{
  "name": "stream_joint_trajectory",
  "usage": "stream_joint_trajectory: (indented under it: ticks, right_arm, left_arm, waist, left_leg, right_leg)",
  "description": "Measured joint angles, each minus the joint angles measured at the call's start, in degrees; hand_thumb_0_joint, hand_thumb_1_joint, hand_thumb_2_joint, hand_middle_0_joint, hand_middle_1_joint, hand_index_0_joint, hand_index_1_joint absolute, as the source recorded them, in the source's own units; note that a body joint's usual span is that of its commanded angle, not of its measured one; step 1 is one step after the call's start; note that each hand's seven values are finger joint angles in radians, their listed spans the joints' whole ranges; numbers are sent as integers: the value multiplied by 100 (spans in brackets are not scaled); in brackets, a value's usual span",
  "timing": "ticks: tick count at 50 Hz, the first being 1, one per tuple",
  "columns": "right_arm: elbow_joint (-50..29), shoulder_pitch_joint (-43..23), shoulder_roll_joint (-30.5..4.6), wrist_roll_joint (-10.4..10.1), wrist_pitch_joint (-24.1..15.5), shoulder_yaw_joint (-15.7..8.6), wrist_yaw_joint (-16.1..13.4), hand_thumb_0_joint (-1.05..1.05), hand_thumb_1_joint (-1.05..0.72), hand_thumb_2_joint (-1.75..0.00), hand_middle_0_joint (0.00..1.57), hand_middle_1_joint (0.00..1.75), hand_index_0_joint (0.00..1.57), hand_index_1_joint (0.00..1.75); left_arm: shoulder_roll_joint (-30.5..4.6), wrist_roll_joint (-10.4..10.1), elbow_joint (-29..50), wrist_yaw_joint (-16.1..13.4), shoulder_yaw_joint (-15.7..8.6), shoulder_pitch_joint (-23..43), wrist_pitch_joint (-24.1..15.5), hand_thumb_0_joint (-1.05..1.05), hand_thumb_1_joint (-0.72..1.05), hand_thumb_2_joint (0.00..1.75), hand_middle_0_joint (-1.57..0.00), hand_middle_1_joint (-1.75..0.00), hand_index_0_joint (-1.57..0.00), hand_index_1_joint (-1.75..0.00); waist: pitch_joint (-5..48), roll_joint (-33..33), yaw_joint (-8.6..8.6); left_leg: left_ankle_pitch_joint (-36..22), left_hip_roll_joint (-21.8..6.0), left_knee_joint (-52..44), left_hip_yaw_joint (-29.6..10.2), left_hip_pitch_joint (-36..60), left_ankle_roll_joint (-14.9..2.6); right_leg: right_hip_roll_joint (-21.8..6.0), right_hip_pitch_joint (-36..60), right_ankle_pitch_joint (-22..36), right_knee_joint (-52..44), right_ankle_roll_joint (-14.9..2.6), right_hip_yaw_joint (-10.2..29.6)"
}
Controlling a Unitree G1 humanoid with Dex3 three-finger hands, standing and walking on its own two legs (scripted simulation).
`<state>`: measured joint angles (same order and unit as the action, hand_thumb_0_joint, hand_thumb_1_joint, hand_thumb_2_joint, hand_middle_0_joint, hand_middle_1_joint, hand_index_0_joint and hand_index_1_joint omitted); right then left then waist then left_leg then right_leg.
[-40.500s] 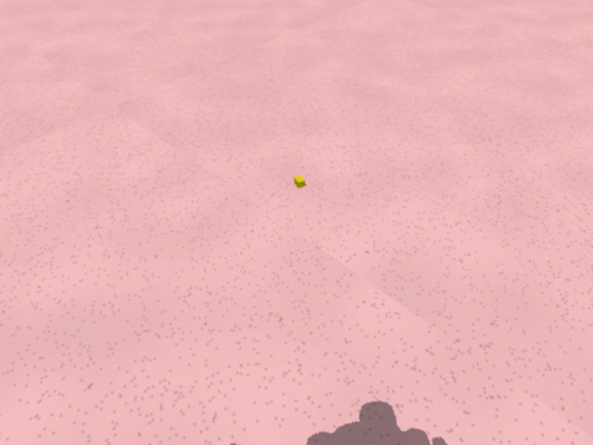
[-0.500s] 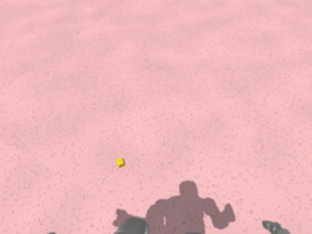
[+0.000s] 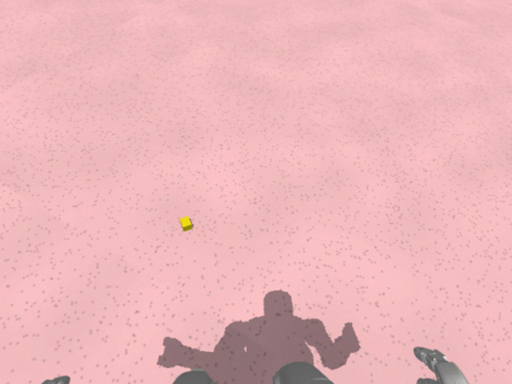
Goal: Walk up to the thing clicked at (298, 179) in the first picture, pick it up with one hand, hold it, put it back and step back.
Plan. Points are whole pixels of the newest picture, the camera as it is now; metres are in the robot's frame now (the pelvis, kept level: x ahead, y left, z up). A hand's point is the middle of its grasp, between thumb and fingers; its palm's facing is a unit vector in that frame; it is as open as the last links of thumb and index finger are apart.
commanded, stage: step back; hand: left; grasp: from above
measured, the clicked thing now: (186, 223) +0.78 +0.25 -0.74
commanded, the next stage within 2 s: stand in 1.92 s
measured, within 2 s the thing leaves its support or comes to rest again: neither
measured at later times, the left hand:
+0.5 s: hand out of the picture -0.06 +0.25 -0.15, palm faces +0.06 -0.91 -0.40, open 7.4 cm
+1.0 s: hand out of the picture -0.28 +0.22 -0.14, palm faces +0.05 -0.91 -0.42, open 7.4 cm
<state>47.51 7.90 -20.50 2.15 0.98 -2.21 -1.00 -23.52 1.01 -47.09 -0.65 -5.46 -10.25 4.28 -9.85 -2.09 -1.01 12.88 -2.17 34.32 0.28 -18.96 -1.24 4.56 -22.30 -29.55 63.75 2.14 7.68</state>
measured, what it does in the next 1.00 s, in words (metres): walks backwards: right foot, then left foot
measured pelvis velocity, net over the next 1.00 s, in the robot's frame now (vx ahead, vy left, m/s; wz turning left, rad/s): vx -0.32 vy -0.06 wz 0.03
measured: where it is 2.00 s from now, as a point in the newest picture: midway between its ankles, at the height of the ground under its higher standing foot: outside the picture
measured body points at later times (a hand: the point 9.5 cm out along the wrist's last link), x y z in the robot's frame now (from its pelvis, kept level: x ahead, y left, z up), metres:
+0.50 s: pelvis -0.18 -0.03 -0.01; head -0.12 -0.02 +0.43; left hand -0.07 +0.29 -0.12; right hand -0.09 -0.34 -0.13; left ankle -0.18 +0.08 -0.73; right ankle -0.09 -0.15 -0.72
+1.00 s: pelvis -0.32 -0.06 +0.00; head -0.31 -0.08 +0.45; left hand -0.29 +0.26 -0.11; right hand -0.23 -0.39 -0.13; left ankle -0.29 +0.07 -0.70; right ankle -0.31 -0.19 -0.73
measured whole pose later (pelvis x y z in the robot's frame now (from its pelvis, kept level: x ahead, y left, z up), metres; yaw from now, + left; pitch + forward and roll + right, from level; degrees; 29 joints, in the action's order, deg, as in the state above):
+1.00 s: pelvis -0.32 -0.06 +0.00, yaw +1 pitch -3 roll +0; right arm 54.4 12.9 -24.4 1.8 2.5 -3.5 0.6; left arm -21.1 2.9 -54.7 0.2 -4.0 -14.8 0.3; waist -3.8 1.9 -2.1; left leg 24.6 2.2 51.1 -5.1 -23.3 1.4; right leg -1.3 -13.8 -20.6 36.8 -0.7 0.1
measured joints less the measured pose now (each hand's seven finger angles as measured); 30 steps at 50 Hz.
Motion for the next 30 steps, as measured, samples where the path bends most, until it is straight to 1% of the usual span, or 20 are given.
stream_joint_trajectory:
  ticks: [3, 5, 6, 7, 8, 9, 10, 12, 13, 15, 17, 20, 21, 22, 23, 24, 26, 27, 28, 30]
  right_arm:
    - [-163, -151, -77, 4, 5, -6, 16, 1, -90, -90, 21, 30, 21, 30]
    - [-218, -240, -164, -5, 58, -10, 30, 1, -90, -90, 21, 30, 21, 30]
    - [-224, -278, -216, -23, 93, -17, 35, 1, -90, -90, 21, 30, 21, 30]
    - [-195, -326, -298, -45, 131, -46, 31, 1, -90, -90, 21, 30, 21, 30]
    - [-143, -326, -330, -75, 174, -85, 6, 1, -90, -90, 21, 30, 21, 30]
    - [-79, -288, -319, -94, 220, -113, -25, 1, -90, -90, 21, 30, 21, 30]
    - [-18, -236, -312, -115, 257, -120, -44, 1, -91, -90, 20, 30, 21, 30]
    - [56, -86, -342, -165, 260, -118, -52, 1, -91, -90, 20, 30, 21, 30]
    - [79, -4, -357, -177, 240, -114, -53, 1, -91, -90, 20, 30, 21, 30]
    - [120, 158, -373, -169, 200, -102, -60, 1, -91, -90, 20, 30, 21, 30]
    - [171, 292, -354, -153, 198, -89, -65, 1, -91, -90, 20, 30, 21, 30]
    - [255, 411, -278, -100, 198, -66, -49, 1, -91, -90, 20, 30, 21, 30]
    - [281, 433, -253, -87, 185, -61, -35, 1, -91, -90, 20, 30, 21, 30]
    - [302, 454, -232, -78, 162, -59, -21, 1, -91, -90, 20, 30, 21, 30]
    - [358, 419, -157, -59, 142, -68, -18, 1, -91, -90, 20, 30, 21, 30]
    - [395, 384, -81, -33, 143, -57, -2, 1, -91, -90, 20, 30, 21, 30]
    - [388, 369, -47, -5, 149, -7, 72, 1, -91, -90, 20, 30, 21, 30]
    - [387, 353, -32, 6, 137, 11, 80, 1, -91, -90, 20, 30, 21, 30]
    - [387, 331, -10, 21, 130, 31, 70, 1, -91, -90, 21, 30, 21, 30]
    - [352, 278, 10, 24, 122, 57, 38, 1, -90, -90, 21, 30, 21, 30]
  left_arm:
    - [-13, 5, -91, 31, 16, -50, -11, 1, 91, 90, -20, -30, -20, -30]
    - [6, 9, -150, 68, 39, -94, -64, 1, 91, 90, -20, -30, -20, -30]
    - [27, 23, -187, 81, 42, -117, -100, 1, 91, 90, -20, -30, -20, -30]
    - [122, 58, -245, 85, 45, -102, -124, 1, 91, 90, -20, -30, -20, -30]
    - [187, 83, -258, 114, 70, -125, -123, 1, 91, 90, -20, -30, -20, -30]
    - [215, 107, -241, 143, 101, -175, -116, 1, 91, 90, -20, -30, -20, -30]
    - [237, 116, -224, 149, 129, -230, -114, 1, 91, 90, -20, -30, -20, -30]
    - [301, 127, -220, 118, 173, -279, -94, 1, 91, 90, -21, -30, -20, -30]
    - [324, 138, -213, 99, 176, -276, -84, 1, 91, 90, -21, -30, -20, -30]
    - [334, 152, -156, 63, 173, -227, -81, 1, 91, 90, -21, -30, -20, -30]
    - [303, 166, -45, 16, 171, -123, -97, 1, 90, 90, -21, -30, -21, -30]
    - [217, 141, 162, -43, 169, 95, -132, 1, 90, 90, -21, -30, -21, -30]
    - [182, 118, 221, -49, 176, 178, -128, 1, 90, 90, -21, -30, -21, -30]
    - [146, 91, 270, -47, 188, 258, -112, 1, 90, 90, -21, -30, -21, -30]
    - [88, 69, 284, -48, 188, 364, -90, 1, 90, 90, -21, -30, -20, -30]
    - [47, 47, 274, -49, 181, 437, -63, 1, 91, 90, -21, -30, -20, -30]
    - [74, 16, 185, -72, 181, 478, 6, 1, 91, 90, -20, -30, -20, -30]
    - [84, 2, 135, -79, 180, 476, 39, 1, 91, 90, -20, -30, -20, -30]
    - [79, -24, 94, -82, 179, 460, 57, 1, 91, 90, -20, -30, -20, -30]
    - [70, -58, 33, -68, 170, 404, 49, 1, 91, 90, -20, -30, -20, -30]
  waist:
    - [-55, 64, -39]
    - [-36, 146, -62]
    - [-14, 212, -71]
    - [-56, 423, -28]
    - [-46, 519, 13]
    - [10, 474, -21]
    - [64, 396, -79]
    - [148, 336, -117]
    - [180, 328, -107]
    - [211, 332, -70]
    - [190, 326, -24]
    - [98, 260, 38]
    - [63, 230, 58]
    - [36, 195, 80]
    - [-55, 35, 77]
    - [-133, -121, 29]
    - [-117, -78, 78]
    - [-96, -32, 116]
    - [-62, -23, 126]
    - [17, -11, 114]
  left_leg:
    - [-128, -123, 141, 83, -261, 94]
    - [-184, -207, 312, 112, -489, 173]
    - [-198, -259, 434, 101, -623, 226]
    - [-186, -348, 557, -46, -726, 205]
    - [259, -239, 760, -262, -844, 178]
    - [829, 3, 1171, -428, -974, 180]
    - [1159, 258, 1704, -547, -1087, 186]
    - [1303, 653, 2602, -721, -1199, 171]
    - [1302, 762, 2883, -742, -1185, 173]
    - [1340, 839, 3096, -721, -1015, 200]
    - [1480, 782, 2812, -636, -689, 227]
    - [1598, 574, 1715, -385, -86, 209]
    - [1462, 509, 1237, -288, 130, 188]
    - [1133, 462, 658, -192, 373, 153]
    - [855, 553, 425, -117, 450, 74]
    - [761, 634, 408, -31, 443, 13]
    - [681, 540, 495, -66, 295, -57]
    - [605, 465, 460, -104, 255, -64]
    - [501, 404, 371, -109, 234, -57]
    - [293, 296, 202, -97, 159, -41]
  right_leg:
    - [-249, 420, 48, -1014, -34, -236]
    - [-381, 785, 417, -2010, -124, -425]
    - [-390, 949, 546, -2464, -156, -495]
    - [-269, 960, 594, -2522, -172, -606]
    - [-247, 888, 631, -2442, -194, -681]
    - [-316, 777, 658, -2342, -227, -657]
    - [-403, 693, 710, -2309, -255, -593]
    - [-536, 615, 886, -2417, -258, -548]
    - [-581, 577, 974, -2480, -255, -559]
    - [-630, 483, 1119, -2559, -255, -625]
    - [-661, 376, 1237, -2585, -255, -735]
    - [-732, 162, 1362, -2490, -239, -920]
    - [-765, 69, 1382, -2410, -227, -978]
    - [-804, -41, 1385, -2292, -206, -1025]
    - [-917, -128, 1392, -2164, -175, -982]
    - [-940, -199, 1350, -2061, -210, -832]
    - [-585, -399, 353, -1332, -238, -538]
    - [-356, -493, 78, -801, -257, -378]
    - [-166, -565, -32, -305, -277, -228]
    - [42, -593, -40, 372, -272, -103]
